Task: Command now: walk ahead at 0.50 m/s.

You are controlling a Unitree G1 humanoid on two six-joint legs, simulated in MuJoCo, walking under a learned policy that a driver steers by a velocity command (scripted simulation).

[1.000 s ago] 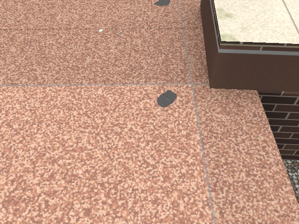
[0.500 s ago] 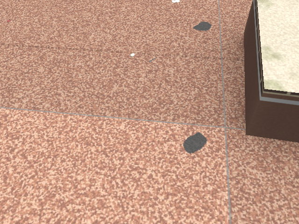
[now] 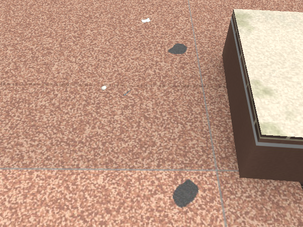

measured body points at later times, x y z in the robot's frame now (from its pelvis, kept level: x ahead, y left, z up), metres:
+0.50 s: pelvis +0.27 -0.07 +0.00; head +0.30 -0.08 +0.45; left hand +0.29 +0.20 -0.14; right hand +0.41 -0.33 -0.12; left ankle +0.40 +0.10 -0.69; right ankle +0.25 -0.15 -0.75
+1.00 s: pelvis +0.38 -0.04 -0.01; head +0.39 -0.05 +0.44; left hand +0.42 +0.22 -0.16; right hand +0.49 -0.29 -0.16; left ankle +0.45 +0.07 -0.75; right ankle +0.36 -0.17 -0.75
